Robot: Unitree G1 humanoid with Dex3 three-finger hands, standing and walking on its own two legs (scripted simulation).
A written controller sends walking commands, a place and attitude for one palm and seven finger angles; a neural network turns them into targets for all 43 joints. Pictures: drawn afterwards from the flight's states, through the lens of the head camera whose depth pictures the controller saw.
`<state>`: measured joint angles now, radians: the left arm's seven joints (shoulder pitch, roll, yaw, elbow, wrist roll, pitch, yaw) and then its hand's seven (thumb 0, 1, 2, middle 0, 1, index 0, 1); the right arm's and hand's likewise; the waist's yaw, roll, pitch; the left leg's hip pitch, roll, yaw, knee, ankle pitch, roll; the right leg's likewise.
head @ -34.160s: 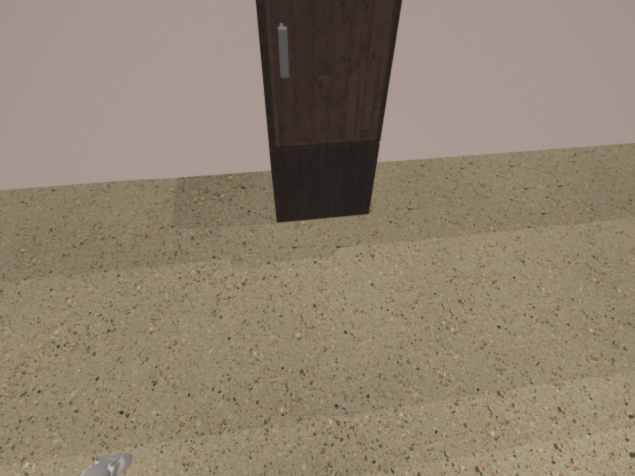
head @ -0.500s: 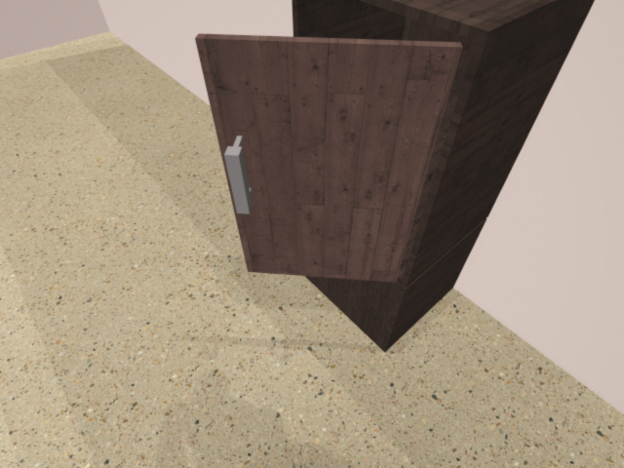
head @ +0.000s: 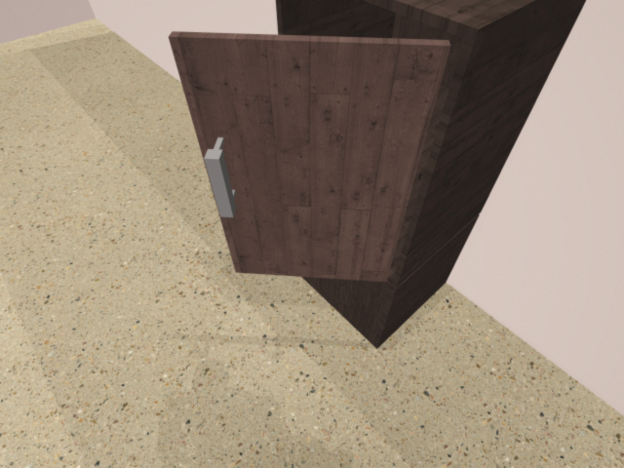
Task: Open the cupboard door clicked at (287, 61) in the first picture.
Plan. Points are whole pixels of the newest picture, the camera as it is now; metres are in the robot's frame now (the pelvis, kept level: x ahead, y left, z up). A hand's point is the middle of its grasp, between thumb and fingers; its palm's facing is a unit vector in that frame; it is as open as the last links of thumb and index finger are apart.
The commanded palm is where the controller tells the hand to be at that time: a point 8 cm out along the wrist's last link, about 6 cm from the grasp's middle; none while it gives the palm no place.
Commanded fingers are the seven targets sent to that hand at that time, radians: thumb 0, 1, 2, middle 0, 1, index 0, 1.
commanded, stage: look again from close up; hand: left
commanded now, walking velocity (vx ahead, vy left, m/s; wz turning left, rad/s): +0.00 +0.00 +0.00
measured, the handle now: (224, 177) +0.58 +0.20 +0.01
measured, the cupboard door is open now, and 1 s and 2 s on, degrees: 44 44 44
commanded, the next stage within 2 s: raise the hand with hooked fingers in 0.28 s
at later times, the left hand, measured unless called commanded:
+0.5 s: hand (180, 450) +0.16 +0.19 -0.08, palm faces +0.28 -0.94 -0.21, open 7.5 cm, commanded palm +0.11 +0.23 -0.06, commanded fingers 0.00 0.74 0.83 -0.21 -0.41 -0.21 -0.41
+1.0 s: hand (164, 437) +0.16 +0.20 -0.04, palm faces -0.05 -1.00 -0.04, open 9.8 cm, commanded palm +0.14 +0.26 -0.03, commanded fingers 0.00 0.15 0.58 -0.25 -0.78 -0.25 -0.78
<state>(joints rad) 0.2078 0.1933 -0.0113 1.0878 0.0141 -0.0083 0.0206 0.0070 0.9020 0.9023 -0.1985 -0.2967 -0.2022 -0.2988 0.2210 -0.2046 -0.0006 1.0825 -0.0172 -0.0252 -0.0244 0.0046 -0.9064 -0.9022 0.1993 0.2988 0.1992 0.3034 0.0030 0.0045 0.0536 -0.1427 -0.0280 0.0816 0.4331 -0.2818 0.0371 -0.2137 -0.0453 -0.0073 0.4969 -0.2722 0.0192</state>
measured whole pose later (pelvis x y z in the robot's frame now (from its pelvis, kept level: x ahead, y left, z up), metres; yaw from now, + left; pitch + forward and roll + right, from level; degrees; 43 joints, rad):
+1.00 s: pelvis -0.06 -0.03 -0.09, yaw +3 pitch +11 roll -2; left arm 0.19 0.30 0.26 0.17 -0.33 -0.40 -0.50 0.01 0.37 0.68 -0.23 -0.63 -0.24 -0.64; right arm 0.20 -0.24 0.02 0.58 0.03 -0.28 -0.08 0.01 -0.90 -0.90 0.20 0.30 0.20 0.30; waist 0.03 0.01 -0.08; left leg -0.86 0.04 -0.04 1.19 -0.52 -0.01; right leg -0.84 -0.01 -0.12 1.13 -0.48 -0.04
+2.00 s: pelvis -0.03 -0.01 -0.05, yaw +3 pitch +9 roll -2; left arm -0.04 0.45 0.43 0.39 -0.37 -0.21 -0.57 -0.01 -0.50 0.31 -0.30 -1.20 -0.30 -1.20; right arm 0.29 -0.28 0.05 0.55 0.04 -0.20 -0.09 0.01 -0.90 -0.90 0.20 0.30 0.20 0.30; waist 0.00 0.02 -0.08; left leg -0.64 0.03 0.00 0.94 -0.45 0.01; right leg -0.64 -0.01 -0.09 0.87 -0.40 -0.01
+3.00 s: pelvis -0.04 -0.02 -0.05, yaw +2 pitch +12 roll -1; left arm -0.36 0.49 0.43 0.72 -0.30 -0.25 -0.56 -0.01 -0.50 0.30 -0.30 -1.20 -0.30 -1.20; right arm 0.31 -0.28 0.06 0.56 0.04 -0.15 -0.09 0.01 -0.90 -0.90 0.20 0.30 0.20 0.30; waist -0.05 0.00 -0.08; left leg -0.70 0.03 0.02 0.94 -0.44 0.01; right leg -0.71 0.00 -0.06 0.89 -0.38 -0.01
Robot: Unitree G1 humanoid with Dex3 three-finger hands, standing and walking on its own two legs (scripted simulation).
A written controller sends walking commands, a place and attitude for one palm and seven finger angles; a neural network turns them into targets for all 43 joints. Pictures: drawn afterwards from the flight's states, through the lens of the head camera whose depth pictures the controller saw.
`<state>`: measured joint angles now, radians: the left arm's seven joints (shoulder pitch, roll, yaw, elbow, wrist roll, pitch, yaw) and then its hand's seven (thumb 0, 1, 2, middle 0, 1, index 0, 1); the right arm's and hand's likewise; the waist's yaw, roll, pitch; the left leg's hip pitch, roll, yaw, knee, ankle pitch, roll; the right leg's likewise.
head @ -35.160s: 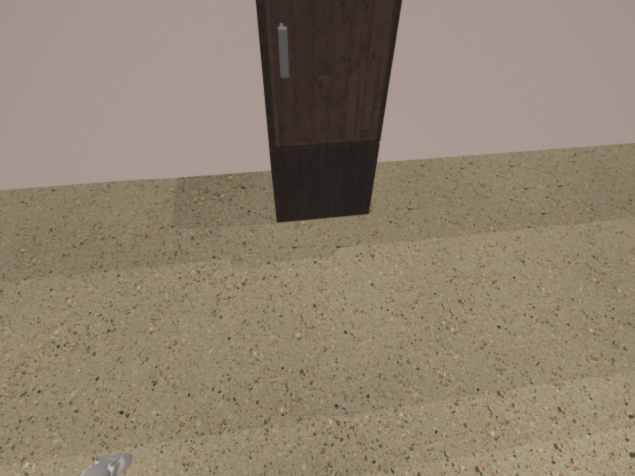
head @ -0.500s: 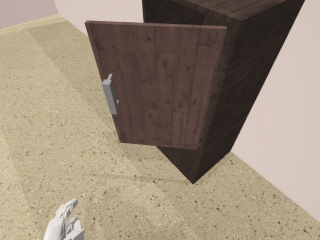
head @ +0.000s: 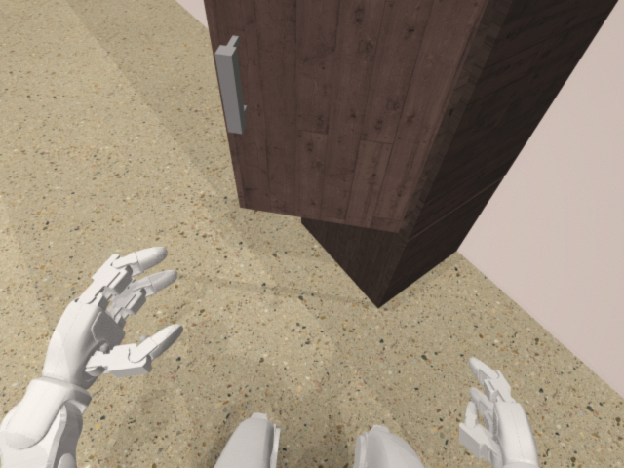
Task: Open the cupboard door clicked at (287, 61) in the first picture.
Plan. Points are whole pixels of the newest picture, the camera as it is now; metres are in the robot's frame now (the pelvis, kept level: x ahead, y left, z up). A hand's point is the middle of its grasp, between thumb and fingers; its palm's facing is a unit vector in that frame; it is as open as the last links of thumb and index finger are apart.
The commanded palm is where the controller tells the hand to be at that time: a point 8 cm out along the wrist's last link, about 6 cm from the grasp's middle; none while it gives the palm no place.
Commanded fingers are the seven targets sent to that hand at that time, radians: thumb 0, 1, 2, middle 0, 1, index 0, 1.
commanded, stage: raise the hand with hooked fingers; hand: left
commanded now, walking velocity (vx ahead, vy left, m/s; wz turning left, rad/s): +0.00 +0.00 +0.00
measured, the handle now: (235, 85) +0.66 +0.19 +0.10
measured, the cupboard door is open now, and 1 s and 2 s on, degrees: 44 44 44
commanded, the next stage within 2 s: move the hooked fingers beside the handle in 1.48 s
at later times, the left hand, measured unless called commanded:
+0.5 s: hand (102, 295) +0.27 +0.26 +0.09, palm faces -0.08 -1.00 -0.06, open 12.7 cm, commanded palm +0.25 +0.32 +0.09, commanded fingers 0.00 -0.43 0.33 -0.29 -1.15 -0.29 -1.15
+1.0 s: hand (84, 237) +0.32 +0.29 +0.13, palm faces -0.06 -1.00 -0.04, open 14.0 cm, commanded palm +0.29 +0.33 +0.12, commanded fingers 0.00 -0.50 0.30 -0.30 -1.20 -0.30 -1.20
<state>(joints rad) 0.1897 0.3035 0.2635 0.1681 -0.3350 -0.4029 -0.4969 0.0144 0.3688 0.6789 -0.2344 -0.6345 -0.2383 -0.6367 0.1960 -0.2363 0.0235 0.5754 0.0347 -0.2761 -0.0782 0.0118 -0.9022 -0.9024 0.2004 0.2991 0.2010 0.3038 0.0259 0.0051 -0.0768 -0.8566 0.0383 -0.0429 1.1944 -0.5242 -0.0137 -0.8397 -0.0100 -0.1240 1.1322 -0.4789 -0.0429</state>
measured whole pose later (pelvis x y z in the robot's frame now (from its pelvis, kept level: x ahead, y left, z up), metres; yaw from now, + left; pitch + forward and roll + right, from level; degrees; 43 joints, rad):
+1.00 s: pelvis +0.03 +0.02 +0.04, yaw -1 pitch +9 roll -2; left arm -0.04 0.45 0.43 0.39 -0.37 -0.21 -0.57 -0.01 -0.50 0.31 -0.30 -1.20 -0.30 -1.20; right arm 0.29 -0.28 0.05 0.55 0.04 -0.20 -0.09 0.01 -0.90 -0.90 0.20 0.30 0.20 0.30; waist 0.00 0.02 -0.08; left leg -0.64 0.03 0.00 0.94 -0.45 0.01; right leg -0.64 -0.01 -0.09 0.87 -0.40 -0.01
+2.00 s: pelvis +0.02 +0.02 +0.04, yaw -2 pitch +12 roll -1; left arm -0.36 0.49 0.43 0.72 -0.30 -0.25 -0.56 -0.01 -0.50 0.30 -0.30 -1.20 -0.30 -1.20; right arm 0.31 -0.28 0.06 0.56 0.04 -0.15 -0.09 0.01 -0.90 -0.90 0.20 0.30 0.20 0.30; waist -0.05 0.00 -0.08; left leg -0.70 0.03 0.02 0.94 -0.44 0.01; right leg -0.71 0.00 -0.06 0.89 -0.38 -0.01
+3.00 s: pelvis +0.03 +0.03 +0.02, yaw -4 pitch +23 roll -4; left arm -1.03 0.80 0.51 1.28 -0.09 -0.30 -0.51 -0.01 -0.50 0.30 -0.30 -1.20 -0.30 -1.20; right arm 0.41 -0.29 0.08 0.60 0.00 0.05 -0.05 0.00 -0.90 -0.90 0.20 0.30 0.20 0.30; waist -0.21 0.01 -0.07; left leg -1.00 0.06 0.01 1.07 -0.48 0.03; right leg -0.98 0.02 -0.07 0.96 -0.38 0.00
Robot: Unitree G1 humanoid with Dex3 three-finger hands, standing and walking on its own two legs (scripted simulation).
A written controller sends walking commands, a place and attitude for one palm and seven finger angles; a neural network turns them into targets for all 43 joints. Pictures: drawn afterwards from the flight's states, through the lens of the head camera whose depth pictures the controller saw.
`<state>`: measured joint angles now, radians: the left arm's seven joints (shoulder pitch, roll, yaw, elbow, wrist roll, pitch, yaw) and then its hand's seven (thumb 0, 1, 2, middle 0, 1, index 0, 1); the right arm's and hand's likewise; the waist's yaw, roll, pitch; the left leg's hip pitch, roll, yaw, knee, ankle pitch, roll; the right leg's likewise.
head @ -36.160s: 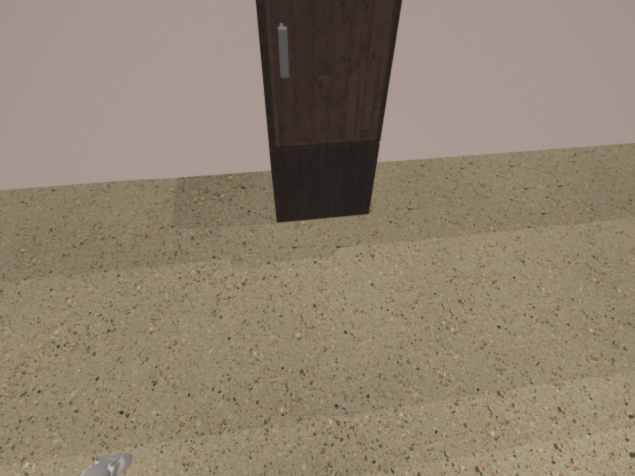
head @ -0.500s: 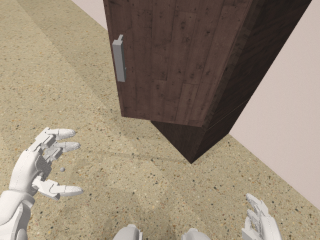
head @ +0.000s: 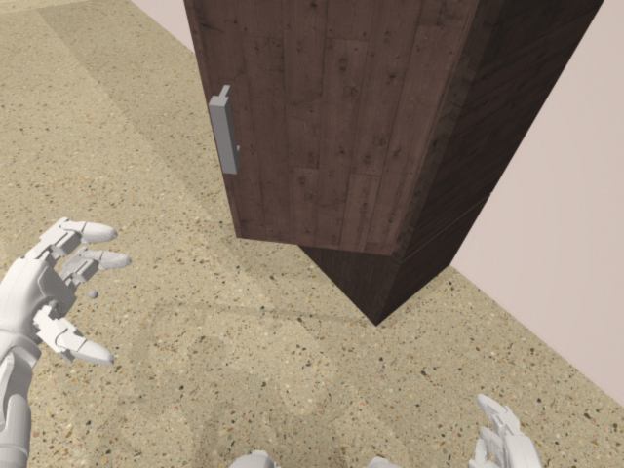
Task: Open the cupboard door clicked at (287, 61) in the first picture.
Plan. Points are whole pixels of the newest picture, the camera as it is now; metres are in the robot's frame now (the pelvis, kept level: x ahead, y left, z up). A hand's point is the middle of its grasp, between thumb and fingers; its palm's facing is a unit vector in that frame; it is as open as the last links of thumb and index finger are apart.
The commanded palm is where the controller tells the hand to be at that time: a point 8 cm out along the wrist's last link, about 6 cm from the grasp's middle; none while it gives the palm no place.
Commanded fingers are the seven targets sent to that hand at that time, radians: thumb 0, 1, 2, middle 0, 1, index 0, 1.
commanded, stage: raise the hand with hooked fingers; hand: left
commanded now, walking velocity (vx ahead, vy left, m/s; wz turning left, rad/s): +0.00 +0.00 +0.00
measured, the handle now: (228, 130) +0.62 +0.19 +0.06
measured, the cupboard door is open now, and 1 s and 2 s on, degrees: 44 44 44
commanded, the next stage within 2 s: move the hooked fingers beside the handle in 0.48 s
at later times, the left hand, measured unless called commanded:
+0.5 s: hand (107, 296) +0.29 +0.26 +0.08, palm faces -0.04 -1.00 -0.03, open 14.0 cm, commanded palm +0.26 +0.31 +0.08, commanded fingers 0.00 -0.50 0.30 -0.30 -1.20 -0.30 -1.20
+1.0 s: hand (134, 243) +0.36 +0.26 +0.08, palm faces -0.08 -1.00 +0.00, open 14.0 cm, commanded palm +0.34 +0.31 +0.07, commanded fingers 0.00 -0.50 0.30 -0.30 -1.20 -0.30 -1.20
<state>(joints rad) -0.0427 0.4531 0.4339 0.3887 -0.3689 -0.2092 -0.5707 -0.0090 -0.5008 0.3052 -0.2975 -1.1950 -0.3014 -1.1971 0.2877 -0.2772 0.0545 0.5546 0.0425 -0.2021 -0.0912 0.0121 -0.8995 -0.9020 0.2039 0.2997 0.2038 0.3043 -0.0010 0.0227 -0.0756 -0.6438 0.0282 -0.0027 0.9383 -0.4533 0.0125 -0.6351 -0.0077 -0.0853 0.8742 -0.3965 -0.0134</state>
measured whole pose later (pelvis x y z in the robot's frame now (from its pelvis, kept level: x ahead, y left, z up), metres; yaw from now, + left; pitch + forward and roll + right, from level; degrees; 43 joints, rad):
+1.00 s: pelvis -0.01 +0.00 +0.00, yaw -1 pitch +12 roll -1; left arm -0.36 0.49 0.43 0.72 -0.30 -0.25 -0.56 -0.01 -0.50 0.30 -0.30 -1.20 -0.30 -1.20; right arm 0.31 -0.28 0.06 0.56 0.04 -0.15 -0.09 0.01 -0.90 -0.90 0.20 0.30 0.20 0.30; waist -0.05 0.00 -0.08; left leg -0.70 0.03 0.02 0.94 -0.44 0.01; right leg -0.71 0.00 -0.06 0.89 -0.38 -0.01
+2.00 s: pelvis +0.00 +0.01 -0.03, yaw -3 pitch +23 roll -4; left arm -1.03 0.80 0.51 1.28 -0.09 -0.30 -0.51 -0.01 -0.50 0.30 -0.30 -1.20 -0.30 -1.20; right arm 0.41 -0.29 0.08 0.60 0.00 0.05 -0.05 0.00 -0.90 -0.90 0.20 0.30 0.20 0.30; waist -0.21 0.01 -0.07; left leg -1.00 0.06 0.01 1.07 -0.48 0.03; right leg -0.98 0.02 -0.07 0.96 -0.38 0.00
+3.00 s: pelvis +0.01 +0.01 -0.03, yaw -4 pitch +26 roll -5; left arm -1.07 0.84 0.51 1.27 -0.04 -0.28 -0.47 -0.01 -0.50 0.30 -0.30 -1.20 -0.30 -1.20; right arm 0.42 -0.28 0.09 0.57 -0.01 0.12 -0.02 0.00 -0.90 -0.90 0.20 0.30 0.20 0.30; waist -0.24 0.03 -0.07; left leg -1.03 0.07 -0.01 1.08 -0.50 0.03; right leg -1.00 0.04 -0.08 0.94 -0.39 0.00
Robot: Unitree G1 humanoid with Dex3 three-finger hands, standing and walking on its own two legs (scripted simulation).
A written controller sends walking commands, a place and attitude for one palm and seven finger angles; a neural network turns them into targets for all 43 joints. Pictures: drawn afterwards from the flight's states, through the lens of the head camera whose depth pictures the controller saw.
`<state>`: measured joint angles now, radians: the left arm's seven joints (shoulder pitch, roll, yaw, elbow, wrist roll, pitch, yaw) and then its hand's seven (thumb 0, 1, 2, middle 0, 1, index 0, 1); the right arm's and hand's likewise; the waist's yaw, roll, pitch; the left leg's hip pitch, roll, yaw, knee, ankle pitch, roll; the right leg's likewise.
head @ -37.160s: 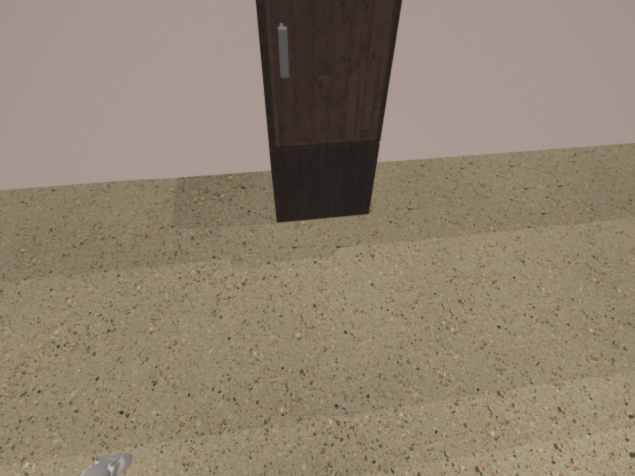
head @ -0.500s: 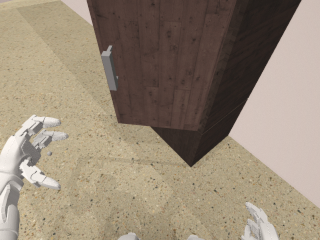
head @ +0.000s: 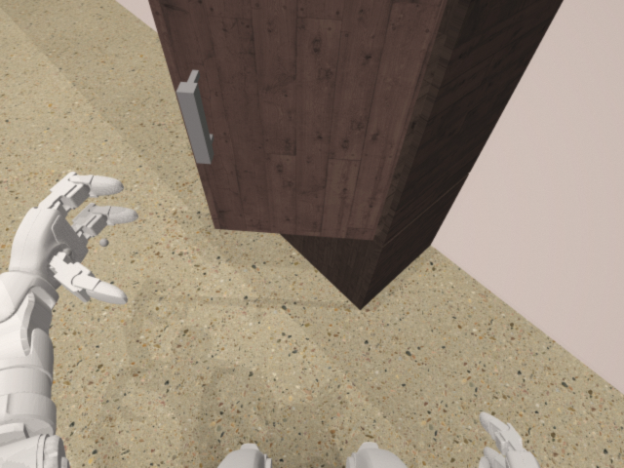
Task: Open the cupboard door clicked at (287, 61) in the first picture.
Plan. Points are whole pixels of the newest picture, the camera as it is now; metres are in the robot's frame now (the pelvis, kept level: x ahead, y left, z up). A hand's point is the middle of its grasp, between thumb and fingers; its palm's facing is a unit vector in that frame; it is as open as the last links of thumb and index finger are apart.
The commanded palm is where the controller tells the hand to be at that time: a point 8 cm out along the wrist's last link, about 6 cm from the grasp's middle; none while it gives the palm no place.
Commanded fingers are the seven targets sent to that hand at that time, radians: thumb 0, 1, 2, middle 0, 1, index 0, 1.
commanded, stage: move the hooked fingers beside the handle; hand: left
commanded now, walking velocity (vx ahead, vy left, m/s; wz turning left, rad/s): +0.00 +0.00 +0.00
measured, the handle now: (200, 118) +0.63 +0.20 +0.06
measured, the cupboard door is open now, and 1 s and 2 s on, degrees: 44 44 44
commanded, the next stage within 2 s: none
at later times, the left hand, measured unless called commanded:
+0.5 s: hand (117, 191) +0.44 +0.27 +0.08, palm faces -0.04 -1.00 +0.00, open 14.0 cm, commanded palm +0.43 +0.32 +0.07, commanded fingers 0.00 -0.50 0.30 -0.30 -1.20 -0.30 -1.20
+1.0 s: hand (144, 145) +0.53 +0.26 +0.08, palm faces -0.06 -1.00 -0.01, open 14.0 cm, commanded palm +0.53 +0.31 +0.07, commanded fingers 0.00 -0.50 0.30 -0.30 -1.20 -0.30 -1.20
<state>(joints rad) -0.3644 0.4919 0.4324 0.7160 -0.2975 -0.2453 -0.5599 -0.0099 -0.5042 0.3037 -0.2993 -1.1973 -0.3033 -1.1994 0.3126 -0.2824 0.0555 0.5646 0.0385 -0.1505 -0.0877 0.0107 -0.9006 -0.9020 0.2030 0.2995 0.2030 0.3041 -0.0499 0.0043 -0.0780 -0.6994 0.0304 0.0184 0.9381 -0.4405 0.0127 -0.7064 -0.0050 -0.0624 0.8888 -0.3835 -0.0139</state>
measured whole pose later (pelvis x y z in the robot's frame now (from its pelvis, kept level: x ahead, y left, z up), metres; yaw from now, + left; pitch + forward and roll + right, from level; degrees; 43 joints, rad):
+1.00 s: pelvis +0.00 +0.01 -0.02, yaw -2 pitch +23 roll -4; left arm -1.03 0.80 0.51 1.28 -0.09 -0.30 -0.51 -0.01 -0.50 0.30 -0.30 -1.20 -0.30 -1.20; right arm 0.41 -0.29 0.08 0.60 0.00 0.05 -0.05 0.00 -0.90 -0.90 0.20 0.30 0.20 0.30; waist -0.21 0.01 -0.07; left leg -1.00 0.06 0.01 1.07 -0.48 0.03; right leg -0.98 0.02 -0.07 0.96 -0.38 0.00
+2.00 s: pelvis +0.02 +0.02 -0.02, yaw -3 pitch +26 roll -5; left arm -1.07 0.84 0.51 1.27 -0.04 -0.28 -0.47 -0.01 -0.50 0.30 -0.30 -1.20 -0.30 -1.20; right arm 0.42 -0.28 0.09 0.57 -0.01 0.12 -0.02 0.00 -0.90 -0.90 0.20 0.30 0.20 0.30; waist -0.24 0.03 -0.07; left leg -1.03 0.07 -0.01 1.08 -0.50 0.03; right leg -1.00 0.04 -0.08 0.94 -0.39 0.00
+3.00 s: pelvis +0.02 +0.01 -0.02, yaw -3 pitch +26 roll -5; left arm -1.04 0.72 0.46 1.22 -0.05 -0.30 -0.38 -0.01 -0.50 0.30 -0.30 -1.20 -0.30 -1.20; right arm 0.44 -0.27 0.07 0.59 -0.02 0.10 0.00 0.00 -0.90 -0.90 0.20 0.30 0.20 0.30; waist -0.23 0.04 -0.08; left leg -1.03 0.07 0.00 1.08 -0.50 0.03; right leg -1.00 0.03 -0.07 0.95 -0.40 0.00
